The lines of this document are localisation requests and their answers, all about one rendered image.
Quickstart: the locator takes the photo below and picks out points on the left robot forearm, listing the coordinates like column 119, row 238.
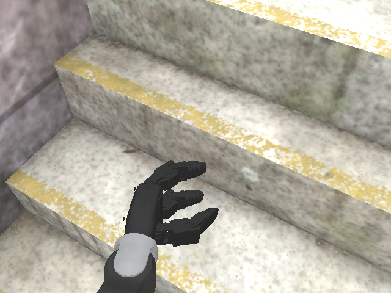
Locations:
column 131, row 268

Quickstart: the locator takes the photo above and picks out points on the robot left hand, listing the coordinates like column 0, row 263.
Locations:
column 150, row 206

